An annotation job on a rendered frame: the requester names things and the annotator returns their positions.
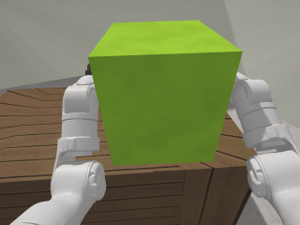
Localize carton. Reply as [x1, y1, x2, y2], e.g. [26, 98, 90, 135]
[88, 20, 243, 166]

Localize left robot hand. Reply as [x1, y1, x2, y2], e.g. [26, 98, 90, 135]
[85, 64, 92, 76]

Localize robot right upper arm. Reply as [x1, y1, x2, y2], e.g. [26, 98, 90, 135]
[247, 149, 300, 225]

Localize right robot forearm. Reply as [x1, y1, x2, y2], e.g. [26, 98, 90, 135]
[229, 71, 300, 157]

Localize pedestal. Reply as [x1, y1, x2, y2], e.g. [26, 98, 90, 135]
[0, 86, 258, 225]

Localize left robot forearm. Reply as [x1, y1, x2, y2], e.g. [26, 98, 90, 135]
[51, 75, 99, 196]

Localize robot left upper arm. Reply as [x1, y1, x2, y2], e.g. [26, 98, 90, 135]
[9, 160, 106, 225]

